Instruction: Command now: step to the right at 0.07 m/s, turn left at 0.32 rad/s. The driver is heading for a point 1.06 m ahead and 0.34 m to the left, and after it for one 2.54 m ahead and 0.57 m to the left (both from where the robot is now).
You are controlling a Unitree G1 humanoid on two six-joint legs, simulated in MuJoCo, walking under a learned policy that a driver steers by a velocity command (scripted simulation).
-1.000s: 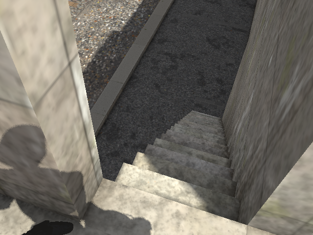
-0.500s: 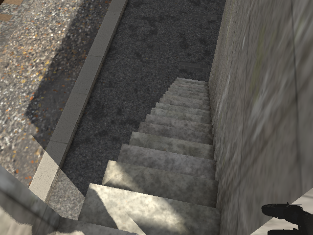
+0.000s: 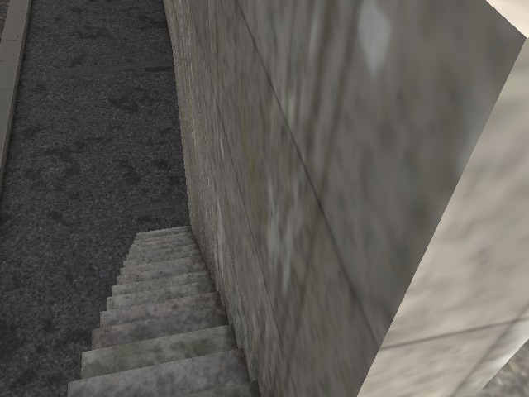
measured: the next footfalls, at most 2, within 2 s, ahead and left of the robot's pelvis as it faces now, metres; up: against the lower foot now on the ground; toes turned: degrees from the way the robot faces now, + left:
right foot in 0.32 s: +0.03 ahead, -0.10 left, +0.00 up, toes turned +19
left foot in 0.76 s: -0.10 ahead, +0.17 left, +0.00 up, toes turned +40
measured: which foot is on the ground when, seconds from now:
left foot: down 0.00-0.32, up 0.34-0.74, down 0.76-1.00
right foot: up 0.00-0.30, down 0.32-0.74, up 0.76-1.00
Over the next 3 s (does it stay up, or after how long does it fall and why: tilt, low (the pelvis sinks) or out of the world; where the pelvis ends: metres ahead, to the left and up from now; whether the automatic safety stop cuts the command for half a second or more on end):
stays up -0.26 0.11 0.00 its command is cut before an obstacle after 1.4 s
